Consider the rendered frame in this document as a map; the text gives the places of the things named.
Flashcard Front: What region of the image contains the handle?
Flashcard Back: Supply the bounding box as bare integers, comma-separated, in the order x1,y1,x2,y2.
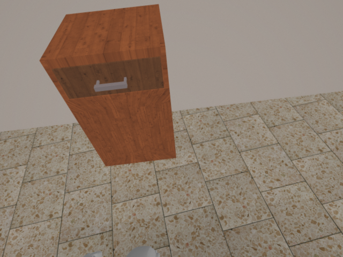
94,77,128,92

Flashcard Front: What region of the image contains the drawer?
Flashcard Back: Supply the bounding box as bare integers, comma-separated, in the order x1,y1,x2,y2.
52,56,164,99

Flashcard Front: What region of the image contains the left robot thigh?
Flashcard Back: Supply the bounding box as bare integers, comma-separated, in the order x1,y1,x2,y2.
126,246,160,257

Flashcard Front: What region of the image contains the cabinet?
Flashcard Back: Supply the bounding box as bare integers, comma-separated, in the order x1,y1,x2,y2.
40,4,176,167

